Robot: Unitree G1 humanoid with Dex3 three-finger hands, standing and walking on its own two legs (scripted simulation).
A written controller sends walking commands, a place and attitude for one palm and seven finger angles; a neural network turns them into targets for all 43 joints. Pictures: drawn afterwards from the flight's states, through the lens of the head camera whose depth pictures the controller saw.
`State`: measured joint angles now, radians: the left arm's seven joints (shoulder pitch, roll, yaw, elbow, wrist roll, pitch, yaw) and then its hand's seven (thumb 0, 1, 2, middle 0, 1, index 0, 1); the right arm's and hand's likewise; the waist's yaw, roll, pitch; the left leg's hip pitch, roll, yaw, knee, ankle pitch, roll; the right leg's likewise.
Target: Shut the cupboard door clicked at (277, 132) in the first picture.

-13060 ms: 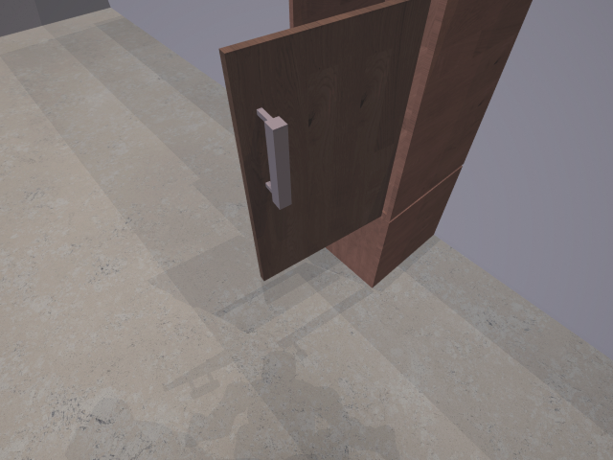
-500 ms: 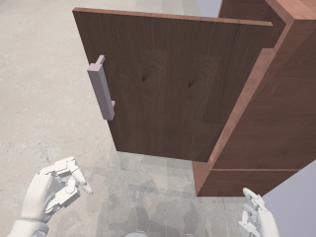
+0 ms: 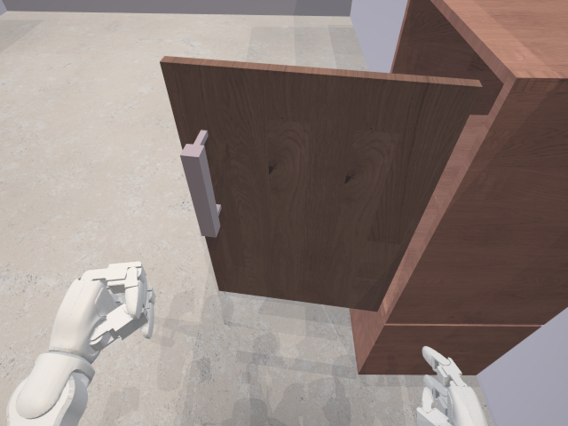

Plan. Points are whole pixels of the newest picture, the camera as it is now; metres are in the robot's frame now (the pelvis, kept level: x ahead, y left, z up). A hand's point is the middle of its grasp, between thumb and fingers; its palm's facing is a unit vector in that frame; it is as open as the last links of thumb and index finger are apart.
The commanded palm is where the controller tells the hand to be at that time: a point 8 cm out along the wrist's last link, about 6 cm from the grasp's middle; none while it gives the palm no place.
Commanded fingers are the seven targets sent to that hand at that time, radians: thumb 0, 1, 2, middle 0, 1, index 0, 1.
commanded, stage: raise the hand and make a fist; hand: left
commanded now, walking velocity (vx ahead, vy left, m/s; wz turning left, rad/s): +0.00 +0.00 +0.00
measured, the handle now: (206, 185) +0.46 +0.16 +0.09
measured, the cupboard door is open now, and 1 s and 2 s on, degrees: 82 82 82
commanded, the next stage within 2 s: bring the fist close to the handle in 0.30 s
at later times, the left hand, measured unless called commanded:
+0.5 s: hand (154, 316) +0.23 +0.18 +0.09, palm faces -0.05 -1.00 -0.06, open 3.1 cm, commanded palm +0.21 +0.23 +0.10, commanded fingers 0.00 0.90 0.90 -1.30 -1.50 -1.30 -1.50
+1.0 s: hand (180, 271) +0.29 +0.16 +0.09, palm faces -0.06 -1.00 -0.05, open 3.1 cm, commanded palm +0.27 +0.21 +0.10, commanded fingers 0.00 0.90 0.90 -1.30 -1.50 -1.30 -1.50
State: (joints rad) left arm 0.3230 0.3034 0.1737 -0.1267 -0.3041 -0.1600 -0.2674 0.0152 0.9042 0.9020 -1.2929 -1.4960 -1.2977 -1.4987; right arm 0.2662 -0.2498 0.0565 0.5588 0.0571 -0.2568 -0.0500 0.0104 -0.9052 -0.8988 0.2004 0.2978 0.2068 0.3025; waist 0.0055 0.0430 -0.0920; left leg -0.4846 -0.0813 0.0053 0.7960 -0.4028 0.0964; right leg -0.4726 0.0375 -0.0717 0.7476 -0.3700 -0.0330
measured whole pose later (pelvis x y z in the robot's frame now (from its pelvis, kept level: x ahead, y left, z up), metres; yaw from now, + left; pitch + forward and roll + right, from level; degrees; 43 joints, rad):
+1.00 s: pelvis +0.00 -0.02 +0.00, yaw -1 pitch +6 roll -1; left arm 0.07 0.29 0.18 0.10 -0.28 -0.16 -0.25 0.02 0.90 0.90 -1.30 -1.50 -1.30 -1.50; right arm 0.26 -0.27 0.04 0.58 0.05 -0.20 -0.05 0.01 -0.91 -0.90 0.20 0.30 0.21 0.30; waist -0.01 0.03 -0.08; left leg -0.47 -0.07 0.01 0.77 -0.39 0.07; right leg -0.47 0.05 -0.07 0.74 -0.37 -0.06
